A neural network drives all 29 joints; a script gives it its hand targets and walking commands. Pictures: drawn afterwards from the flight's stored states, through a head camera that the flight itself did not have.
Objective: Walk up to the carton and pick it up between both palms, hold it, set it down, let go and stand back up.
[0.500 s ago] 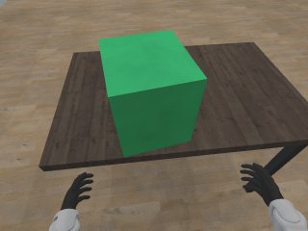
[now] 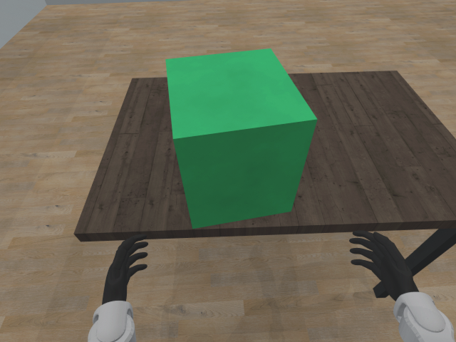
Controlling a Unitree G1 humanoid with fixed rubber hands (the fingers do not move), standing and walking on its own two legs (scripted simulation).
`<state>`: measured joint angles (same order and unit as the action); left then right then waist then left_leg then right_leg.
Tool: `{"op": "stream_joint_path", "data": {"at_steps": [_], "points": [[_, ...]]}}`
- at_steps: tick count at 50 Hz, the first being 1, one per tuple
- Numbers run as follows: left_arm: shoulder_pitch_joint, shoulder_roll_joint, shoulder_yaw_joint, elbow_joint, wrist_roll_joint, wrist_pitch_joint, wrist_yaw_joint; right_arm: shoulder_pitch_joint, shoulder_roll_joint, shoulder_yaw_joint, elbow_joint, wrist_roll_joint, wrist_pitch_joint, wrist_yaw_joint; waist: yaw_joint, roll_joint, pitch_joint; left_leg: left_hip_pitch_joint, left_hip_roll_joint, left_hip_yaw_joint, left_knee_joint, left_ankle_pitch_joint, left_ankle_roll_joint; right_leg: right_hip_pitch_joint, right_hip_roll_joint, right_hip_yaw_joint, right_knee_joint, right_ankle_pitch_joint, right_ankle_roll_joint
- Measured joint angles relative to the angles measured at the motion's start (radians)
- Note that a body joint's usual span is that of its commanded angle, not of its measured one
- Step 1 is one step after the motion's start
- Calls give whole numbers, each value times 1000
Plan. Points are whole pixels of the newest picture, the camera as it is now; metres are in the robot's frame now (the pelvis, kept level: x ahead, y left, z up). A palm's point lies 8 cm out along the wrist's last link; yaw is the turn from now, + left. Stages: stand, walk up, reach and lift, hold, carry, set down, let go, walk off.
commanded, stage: reach and lift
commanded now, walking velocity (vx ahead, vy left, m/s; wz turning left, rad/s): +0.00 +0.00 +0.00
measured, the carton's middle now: (231, 139) +0.54 +0.01 +0.05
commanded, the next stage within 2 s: none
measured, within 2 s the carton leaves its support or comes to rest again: neither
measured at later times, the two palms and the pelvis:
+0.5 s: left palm (127, 222) +0.30 +0.19 +0.07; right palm (380, 215) +0.32 -0.24 +0.06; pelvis +0.02 -0.01 +0.00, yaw +0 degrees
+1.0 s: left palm (125, 179) +0.35 +0.19 +0.13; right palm (373, 173) +0.37 -0.23 +0.11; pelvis +0.00 +0.00 +0.00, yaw +0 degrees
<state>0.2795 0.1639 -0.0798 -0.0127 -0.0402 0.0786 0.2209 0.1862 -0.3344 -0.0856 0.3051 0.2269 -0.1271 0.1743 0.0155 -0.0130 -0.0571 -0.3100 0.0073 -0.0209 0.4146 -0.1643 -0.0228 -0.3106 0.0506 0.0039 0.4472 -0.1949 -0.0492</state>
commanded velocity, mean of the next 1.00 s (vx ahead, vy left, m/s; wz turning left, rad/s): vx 0.00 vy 0.00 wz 0.00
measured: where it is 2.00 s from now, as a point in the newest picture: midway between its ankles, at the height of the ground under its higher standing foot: outside the picture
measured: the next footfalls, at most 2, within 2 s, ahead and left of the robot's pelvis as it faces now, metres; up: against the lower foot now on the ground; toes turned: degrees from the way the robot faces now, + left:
none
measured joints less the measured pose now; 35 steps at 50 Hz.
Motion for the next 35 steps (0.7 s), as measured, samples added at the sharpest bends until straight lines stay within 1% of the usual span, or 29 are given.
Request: {"op": "stream_joint_path", "data": {"at_steps": [2, 4, 9, 14, 19, 24, 29, 32, 35], "points": [[-32, 0, 0, 0, -6, 6, 2, 0, 0, 0, -15, 1, 2, 0, 1, 0, 0, 2, 0, 0, -4, 3, 0, 0, 0, 0, 0, 1, -1], [-73, 0, 0, 1, -9, 32, 2, -2, 0, 0, -34, 1, 16, 0, 1, 0, 0, 4, 0, 0, -9, 4, 0, 0, 0, 0, 0, 1, -1], [-203, 0, 0, 5, -10, 136, 2, -48, 0, 0, -61, 5, 92, -5, 1, 0, 5, 8, 0, 0, -21, 11, 0, 0, 0, 0, -3, 2, -1], [-301, 0, 0, 6, -10, 244, 2, -114, -13, 7, -119, 18, 162, -35, 2, 0, 13, 11, 1, 0, -38, 14, 0, 0, 0, 0, -14, 2, -2], [-331, 0, 12, -17, -10, 322, 0, -185, -48, 24, -158, 32, 210, -75, 2, 0, 22, 13, 1, 0, -59, 16, -4, 0, 0, 1, -31, 2, -4], [-301, 0, 65, -108, -10, 360, -14, -210, -80, 46, -182, 69, 234, -107, 2, 0, 27, 13, 1, 0, -77, 16, -5, 0, 0, 1, -50, 2, -4], [-280, 0, 96, -206, -10, 374, -33, -210, -90, 57, -214, 95, 240, -122, 2, 0, 28, 13, 1, 0, -86, 16, -6, 0, 0, 1, -58, 3, -4], [-295, 0, 96, -230, -10, 389, -43, -214, -90, 58, -233, 104, 244, -126, 2, 0, 28, 13, 1, 0, -86, 17, -6, 0, -1, 1, -58, 5, -4], [-327, 0, 97, -231, -10, 421, -48, -235, -94, 58, -234, 108, 261, -126, 2, 0, 28, 13, 1, 0, -86, 21, -6, 0, -1, 1, -58, 9, -4]]}}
